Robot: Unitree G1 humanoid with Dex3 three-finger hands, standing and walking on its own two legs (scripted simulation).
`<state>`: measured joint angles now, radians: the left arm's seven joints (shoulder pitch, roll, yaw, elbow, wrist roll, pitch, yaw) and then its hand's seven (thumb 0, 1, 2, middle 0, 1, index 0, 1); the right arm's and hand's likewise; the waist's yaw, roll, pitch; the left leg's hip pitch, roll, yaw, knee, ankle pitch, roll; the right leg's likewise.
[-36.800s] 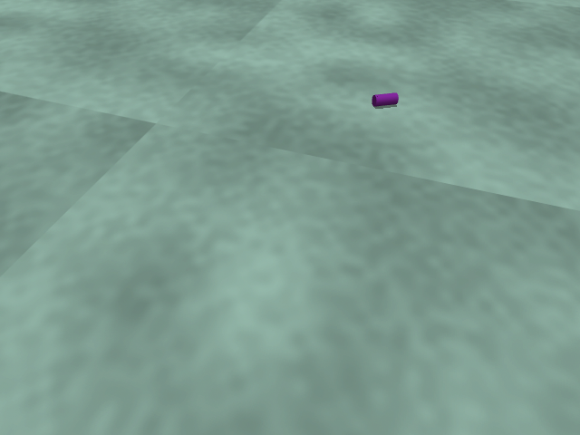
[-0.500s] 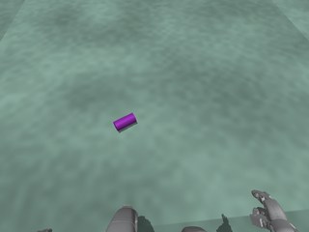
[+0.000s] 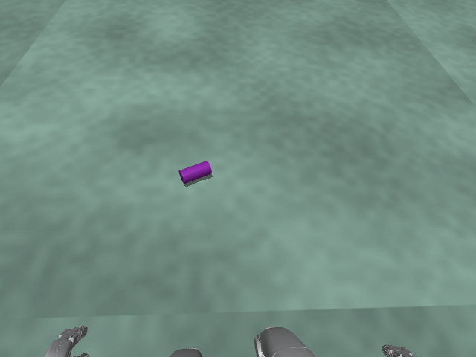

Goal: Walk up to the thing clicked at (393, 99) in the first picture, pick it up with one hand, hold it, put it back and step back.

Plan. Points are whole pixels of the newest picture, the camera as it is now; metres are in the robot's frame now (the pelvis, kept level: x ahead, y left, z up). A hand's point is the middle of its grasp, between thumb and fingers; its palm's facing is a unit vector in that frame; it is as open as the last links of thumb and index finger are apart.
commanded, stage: step back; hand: left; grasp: from above
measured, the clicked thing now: (195, 172) +1.03 +0.19 -0.73
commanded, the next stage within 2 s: stand in 1.06 s
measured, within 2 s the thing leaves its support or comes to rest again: neither
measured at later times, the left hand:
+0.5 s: hand out of the picture -0.03 +0.29 -0.14, palm faces +0.03 -0.90 -0.43, open 7.4 cm
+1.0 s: hand out of the picture +0.09 +0.24 -0.14, palm faces +0.01 -0.93 -0.36, open 7.4 cm
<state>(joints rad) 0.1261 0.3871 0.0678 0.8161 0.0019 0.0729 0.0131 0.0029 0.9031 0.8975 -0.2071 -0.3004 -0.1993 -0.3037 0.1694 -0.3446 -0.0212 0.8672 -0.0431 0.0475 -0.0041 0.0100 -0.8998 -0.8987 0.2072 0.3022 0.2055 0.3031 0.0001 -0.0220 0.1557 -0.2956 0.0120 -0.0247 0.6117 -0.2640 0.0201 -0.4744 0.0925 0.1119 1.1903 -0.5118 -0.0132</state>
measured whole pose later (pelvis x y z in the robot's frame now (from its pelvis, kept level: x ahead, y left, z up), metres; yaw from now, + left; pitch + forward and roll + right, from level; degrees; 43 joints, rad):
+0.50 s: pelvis -0.06 +0.00 +0.00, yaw +0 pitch -2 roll +1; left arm 0.27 0.41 0.09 0.95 0.03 -0.03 -0.01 0.00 0.90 0.90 -0.21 -0.30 -0.20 -0.30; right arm 0.26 -0.39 -0.07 0.99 -0.04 0.01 0.04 0.01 -0.90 -0.90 0.20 0.30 0.20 0.30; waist 0.03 -0.01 0.09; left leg -0.26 -0.02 -0.01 0.59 -0.28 0.00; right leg -0.19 -0.07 -0.02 0.63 -0.40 0.02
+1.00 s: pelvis -0.02 -0.01 -0.01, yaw +1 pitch -2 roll +1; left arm 0.10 0.33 0.04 0.96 0.03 -0.02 -0.01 0.00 0.90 0.90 -0.21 -0.30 -0.20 -0.30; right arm 0.17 -0.37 -0.03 0.97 0.00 0.01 0.00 0.01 -0.90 -0.90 0.20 0.30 0.20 0.30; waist 0.01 0.02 0.10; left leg -0.28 -0.01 -0.04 0.80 -0.53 0.01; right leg -0.37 -0.04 -0.04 0.64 -0.24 -0.01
